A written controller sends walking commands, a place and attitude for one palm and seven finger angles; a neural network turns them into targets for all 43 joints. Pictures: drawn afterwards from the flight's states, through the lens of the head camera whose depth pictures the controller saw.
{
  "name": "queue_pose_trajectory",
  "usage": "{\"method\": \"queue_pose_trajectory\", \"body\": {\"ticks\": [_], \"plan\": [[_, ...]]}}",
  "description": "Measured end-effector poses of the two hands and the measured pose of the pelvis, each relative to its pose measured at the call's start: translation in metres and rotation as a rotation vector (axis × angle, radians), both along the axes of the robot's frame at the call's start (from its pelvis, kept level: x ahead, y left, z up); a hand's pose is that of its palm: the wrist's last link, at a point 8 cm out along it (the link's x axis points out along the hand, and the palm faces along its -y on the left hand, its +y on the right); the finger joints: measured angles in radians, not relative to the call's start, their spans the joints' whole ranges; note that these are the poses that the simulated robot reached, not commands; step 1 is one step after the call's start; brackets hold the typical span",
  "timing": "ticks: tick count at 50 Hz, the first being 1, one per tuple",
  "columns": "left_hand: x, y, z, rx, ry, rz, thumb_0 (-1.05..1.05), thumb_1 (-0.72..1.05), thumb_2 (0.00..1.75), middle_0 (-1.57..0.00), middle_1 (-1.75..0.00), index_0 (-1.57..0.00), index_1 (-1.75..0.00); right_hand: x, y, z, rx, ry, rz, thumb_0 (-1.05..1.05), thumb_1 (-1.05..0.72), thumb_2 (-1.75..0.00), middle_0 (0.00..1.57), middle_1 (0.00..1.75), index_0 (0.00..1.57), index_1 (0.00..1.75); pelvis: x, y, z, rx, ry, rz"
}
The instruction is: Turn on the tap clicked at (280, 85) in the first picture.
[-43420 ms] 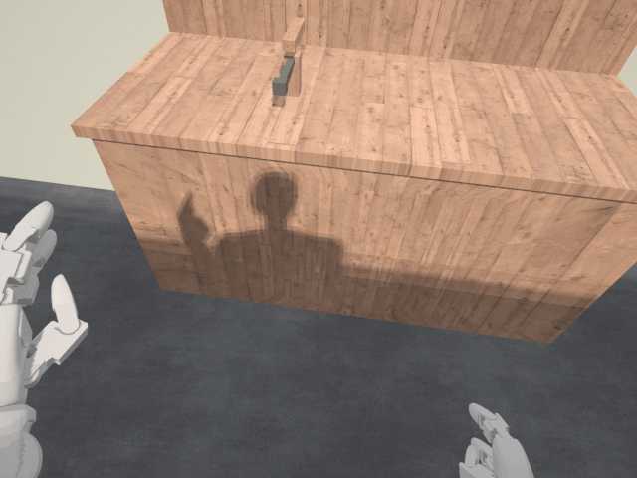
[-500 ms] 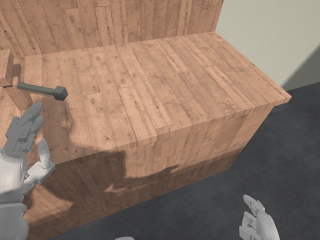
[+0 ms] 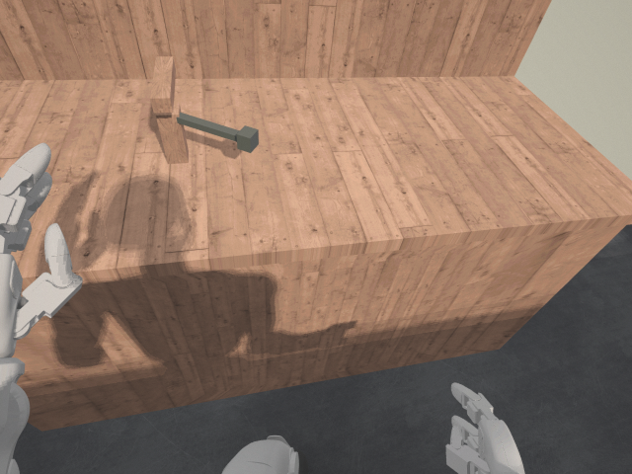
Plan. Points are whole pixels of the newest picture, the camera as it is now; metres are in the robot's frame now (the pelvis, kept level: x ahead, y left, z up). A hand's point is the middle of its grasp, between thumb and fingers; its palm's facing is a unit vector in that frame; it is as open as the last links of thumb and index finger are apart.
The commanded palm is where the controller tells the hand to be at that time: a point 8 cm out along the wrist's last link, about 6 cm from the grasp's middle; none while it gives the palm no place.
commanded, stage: come to a stop and stand still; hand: left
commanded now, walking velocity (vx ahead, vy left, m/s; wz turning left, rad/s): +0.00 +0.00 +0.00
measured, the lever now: (247, 139) +0.57 +0.17 +0.11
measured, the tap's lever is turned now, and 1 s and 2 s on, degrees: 57 57 57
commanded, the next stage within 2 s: look again from close up in 1.06 s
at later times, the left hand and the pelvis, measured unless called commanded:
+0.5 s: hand out of the picture +0.12 +0.37 +0.21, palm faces +0.37 -0.84 -0.40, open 7.4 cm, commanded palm +0.07 +0.40 +0.20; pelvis -0.12 +0.13 +0.01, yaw -5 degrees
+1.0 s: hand out of the picture +0.08 +0.39 +0.19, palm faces +0.29 -0.87 -0.40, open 7.4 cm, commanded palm +0.02 +0.43 +0.20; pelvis -0.18 +0.17 +0.01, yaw -7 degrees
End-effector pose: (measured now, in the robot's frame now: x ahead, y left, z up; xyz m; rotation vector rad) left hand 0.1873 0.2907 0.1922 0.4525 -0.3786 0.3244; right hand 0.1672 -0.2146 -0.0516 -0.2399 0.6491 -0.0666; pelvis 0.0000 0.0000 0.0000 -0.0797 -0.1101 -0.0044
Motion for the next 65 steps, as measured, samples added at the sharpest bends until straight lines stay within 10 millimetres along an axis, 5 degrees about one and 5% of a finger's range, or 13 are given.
{"method": "queue_pose_trajectory", "body": {"ticks": [4, 7, 11, 18, 29, 36, 42, 46, 52, 59, 65], "plan": [[-0.024, 0.018, -0.009, -0.01, -0.162, -0.03, 0.02, 0.89, 0.9, -0.21, -0.31, -0.21, -0.3, -0.009, 0.005, -0.015, -0.071, -0.015, -0.022, 0.02, -0.9, -0.9, 0.21, 0.3, 0.2, 0.3, -0.013, 0.018, -0.032, -0.023, -0.01, -0.06], [-0.022, 0.028, -0.014, -0.078, -0.239, -0.051, 0.02, 0.89, 0.9, -0.2, -0.31, -0.21, -0.3, -0.029, 0.016, -0.023, -0.068, -0.023, -0.052, 0.02, -0.9, -0.9, 0.21, 0.3, 0.2, 0.3, -0.033, 0.03, -0.041, -0.023, -0.051, -0.064], [-0.022, 0.041, 0.001, -0.17, -0.174, -0.052, 0.02, 0.89, 0.9, -0.2, -0.3, -0.21, -0.3, -0.069, 0.042, -0.017, 0.002, 0.05, -0.046, 0.02, -0.9, -0.9, 0.2, 0.3, 0.2, 0.3, -0.06, 0.045, -0.014, 0.014, -0.056, -0.053], [-0.085, 0.051, 0.035, 0.106, -0.159, -0.165, 0.02, 0.89, 0.9, -0.2, -0.3, -0.21, -0.3, -0.121, 0.073, -0.02, 0.052, 0.069, -0.087, 0.02, -0.9, -0.9, 0.21, 0.3, 0.2, 0.3, -0.091, 0.082, -0.008, 0.067, 0.044, -0.072], [-0.119, 0.156, 0.012, -0.008, -0.012, -0.007, 0.01, 0.89, 0.9, -0.21, -0.31, -0.21, -0.3, -0.196, 0.128, -0.006, -0.036, 0.092, -0.173, 0.02, -0.9, -0.9, 0.2, 0.3, 0.2, 0.3, -0.139, 0.161, 0.013, 0.125, 0.042, -0.109], [-0.137, 0.149, 0.022, -0.063, -0.032, -0.138, 0.02, 0.89, 0.9, -0.2, -0.3, -0.21, -0.3, -0.23, 0.166, 0.013, 0.037, 0.082, -0.181, 0.02, -0.9, -0.9, 0.21, 0.3, 0.2, 0.3, -0.164, 0.178, 0.027, 0.044, 0.029, -0.114], [-0.146, 0.146, 0.032, 0.033, 0.017, -0.165, 0.02, 0.89, 0.9, -0.21, -0.31, -0.21, -0.3, -0.242, 0.169, 0.011, 0.053, 0.096, -0.205, 0.02, -0.9, -0.9, 0.21, 0.3, 0.2, 0.3, -0.172, 0.179, 0.031, 0.027, 0.068, -0.137], [-0.145, 0.151, 0.027, 0.105, 0.048, -0.096, 0.02, 0.89, 0.9, -0.21, -0.31, -0.21, -0.3, -0.242, 0.156, -0.008, 0.058, 0.106, -0.201, 0.02, -0.9, -0.9, 0.21, 0.3, 0.2, 0.3, -0.176, 0.17, 0.018, 0.053, 0.101, -0.136], [-0.143, 0.138, 0.009, -0.025, 0.043, -0.1, 0.02, 0.89, 0.9, -0.2, -0.31, -0.21, -0.3, -0.241, 0.137, -0.017, 0.027, 0.175, -0.216, 0.02, -0.9, -0.9, 0.21, 0.3, 0.2, 0.3, -0.171, 0.169, 0.015, 0.05, 0.08, -0.143], [-0.114, 0.131, 0.004, -0.02, -0.048, -0.167, 0.02, 0.89, 0.9, -0.21, -0.31, -0.21, -0.3, -0.216, 0.13, -0.014, -0.038, 0.113, -0.232, 0.02, -0.9, -0.9, 0.2, 0.3, 0.2, 0.3, -0.156, 0.174, 0.001, 0.079, 0.043, -0.161], [-0.1, 0.123, 0.028, 0.084, -0.047, -0.179, 0.02, 0.89, 0.9, -0.21, -0.31, -0.21, -0.3, -0.196, 0.146, -0.012, 0.05, 0.058, -0.21, 0.02, -0.9, -0.9, 0.2, 0.3, 0.19, 0.3, -0.156, 0.168, 0.01, 0.096, 0.044, -0.14]]}}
